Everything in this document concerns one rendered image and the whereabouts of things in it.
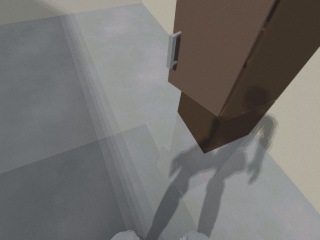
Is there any handle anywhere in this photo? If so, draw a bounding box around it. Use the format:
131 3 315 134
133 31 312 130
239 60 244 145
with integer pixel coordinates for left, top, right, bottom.
166 31 182 69

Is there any cupboard door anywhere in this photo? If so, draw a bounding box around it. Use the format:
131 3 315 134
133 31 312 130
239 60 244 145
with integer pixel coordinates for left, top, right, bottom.
168 0 276 117

